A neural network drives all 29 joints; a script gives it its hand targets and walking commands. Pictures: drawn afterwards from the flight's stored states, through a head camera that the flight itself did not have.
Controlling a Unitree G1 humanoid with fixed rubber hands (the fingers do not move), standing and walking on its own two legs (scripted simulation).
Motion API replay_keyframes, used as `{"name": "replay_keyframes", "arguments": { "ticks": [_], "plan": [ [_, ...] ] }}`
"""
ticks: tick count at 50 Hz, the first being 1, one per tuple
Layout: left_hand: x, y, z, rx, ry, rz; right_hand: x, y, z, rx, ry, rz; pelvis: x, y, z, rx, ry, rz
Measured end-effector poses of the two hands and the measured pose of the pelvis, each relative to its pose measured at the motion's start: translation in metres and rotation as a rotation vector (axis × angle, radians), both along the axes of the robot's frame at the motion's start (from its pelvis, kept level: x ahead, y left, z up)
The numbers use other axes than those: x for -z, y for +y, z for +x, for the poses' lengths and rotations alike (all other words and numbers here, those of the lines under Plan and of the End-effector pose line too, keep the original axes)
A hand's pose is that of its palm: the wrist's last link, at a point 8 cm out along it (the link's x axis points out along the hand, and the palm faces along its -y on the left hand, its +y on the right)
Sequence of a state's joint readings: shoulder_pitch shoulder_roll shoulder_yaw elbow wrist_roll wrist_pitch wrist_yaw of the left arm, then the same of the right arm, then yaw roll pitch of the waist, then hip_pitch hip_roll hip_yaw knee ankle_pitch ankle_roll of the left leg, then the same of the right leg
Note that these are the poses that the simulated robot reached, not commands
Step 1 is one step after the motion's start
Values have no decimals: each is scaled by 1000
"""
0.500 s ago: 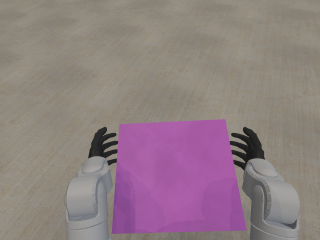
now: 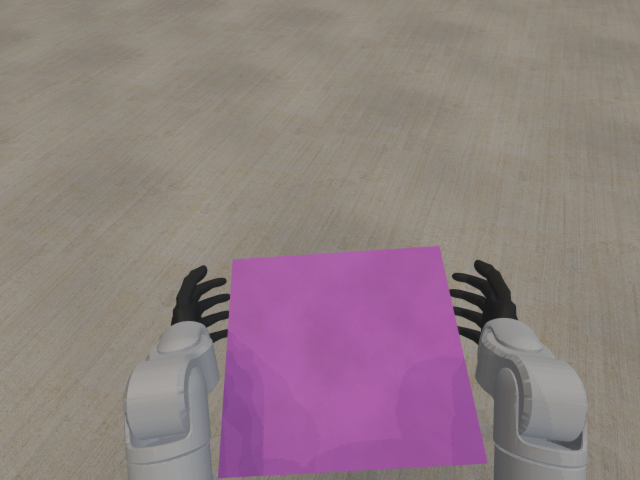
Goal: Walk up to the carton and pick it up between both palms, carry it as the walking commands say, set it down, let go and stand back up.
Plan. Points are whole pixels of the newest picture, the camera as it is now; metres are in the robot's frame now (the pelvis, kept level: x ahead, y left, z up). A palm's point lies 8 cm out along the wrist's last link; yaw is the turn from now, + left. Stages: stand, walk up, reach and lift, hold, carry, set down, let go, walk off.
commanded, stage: carry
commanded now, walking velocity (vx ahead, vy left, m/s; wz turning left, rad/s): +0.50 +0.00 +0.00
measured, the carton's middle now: (342, 362) +0.26 +0.00 +0.00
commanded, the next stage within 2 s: none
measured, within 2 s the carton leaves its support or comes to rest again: neither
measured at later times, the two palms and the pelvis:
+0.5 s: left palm (241, 166) +0.52 +0.14 +0.11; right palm (451, 145) +0.57 -0.18 +0.11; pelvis +0.29 -0.05 +0.02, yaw +8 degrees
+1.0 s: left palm (206, 93) +0.81 +0.26 +0.08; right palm (359, 71) +0.88 -0.06 +0.08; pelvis +0.60 +0.05 +0.00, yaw +16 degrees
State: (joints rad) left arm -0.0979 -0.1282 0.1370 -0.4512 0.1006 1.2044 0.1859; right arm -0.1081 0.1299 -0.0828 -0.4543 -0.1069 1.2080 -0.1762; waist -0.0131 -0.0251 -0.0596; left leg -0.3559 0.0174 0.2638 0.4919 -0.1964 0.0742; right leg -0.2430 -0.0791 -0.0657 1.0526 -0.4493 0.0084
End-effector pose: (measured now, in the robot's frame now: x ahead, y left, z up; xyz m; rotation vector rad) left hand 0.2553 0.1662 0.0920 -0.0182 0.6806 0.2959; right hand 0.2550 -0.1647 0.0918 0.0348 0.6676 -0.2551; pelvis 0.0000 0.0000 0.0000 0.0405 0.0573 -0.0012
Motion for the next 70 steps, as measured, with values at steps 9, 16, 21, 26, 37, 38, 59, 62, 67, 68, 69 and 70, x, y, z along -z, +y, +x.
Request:
{"name": "replay_keyframes", "arguments": {
  "ticks": [9, 16, 21, 26, 37, 38, 59, 62, 67, 68, 69, 70],
  "plan": [
    [-11, -17, 112, 45, -15, 1, -15, -17, 100, 36, -14, -11, -15, -9, 103, 8, 21, -41],
    [-7, -37, 200, 5, -53, 29, -2, -37, 202, -5, -54, 17, 5, -38, 200, -40, 1, -52],
    [-9, -33, 237, -68, 18, 36, -3, -32, 264, -77, 16, 27, -11, -50, 253, -106, 19, -25],
    [-25, -19, 272, -157, -4, 45, -16, -14, 329, -169, -8, 33, -24, -55, 305, -151, 19, 14],
    [-29, 24, 399, -203, -58, 55, -13, 31, 467, -208, -61, 52, -8, -20, 442, -192, -22, 48],
    [-26, 29, 415, -195, -58, 55, -10, 35, 480, -199, -62, 53, -4, -13, 456, -193, -29, 47],
    [-9, 148, 614, -415, -25, 4, -16, 178, 752, -431, -29, -12, -14, 60, 709, -411, -11, -50],
    [-15, 158, 643, -462, -48, 22, -15, 194, 794, -477, -53, 7, -8, 64, 752, -449, -11, -44],
    [-16, 173, 691, -525, -34, 58, -8, 220, 863, -540, -41, 43, -1, 71, 817, -576, -28, -49],
    [-17, 177, 695, -546, -17, 53, -8, 228, 873, -562, -24, 40, -5, 72, 828, -597, -26, -44],
    [-18, 181, 698, -570, -3, 48, -10, 237, 882, -586, -11, 35, -8, 74, 838, -616, -24, -36],
    [-20, 185, 701, -596, 6, 45, -12, 246, 892, -612, -2, 31, -12, 76, 849, -632, -22, -28]
  ]
}}
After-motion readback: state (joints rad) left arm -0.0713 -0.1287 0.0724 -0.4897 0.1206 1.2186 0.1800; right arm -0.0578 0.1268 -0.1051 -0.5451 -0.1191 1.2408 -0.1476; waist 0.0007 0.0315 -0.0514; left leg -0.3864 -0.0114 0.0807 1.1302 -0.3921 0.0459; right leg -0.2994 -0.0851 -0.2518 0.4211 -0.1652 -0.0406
